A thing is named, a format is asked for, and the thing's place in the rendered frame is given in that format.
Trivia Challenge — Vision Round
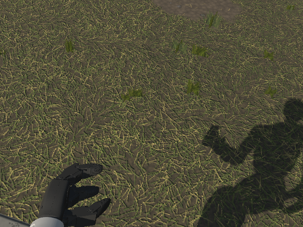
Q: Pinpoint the robot left hand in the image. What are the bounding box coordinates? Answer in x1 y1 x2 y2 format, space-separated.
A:
38 163 111 227

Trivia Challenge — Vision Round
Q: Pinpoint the left robot forearm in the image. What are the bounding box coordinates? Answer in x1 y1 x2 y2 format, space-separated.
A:
29 217 64 227

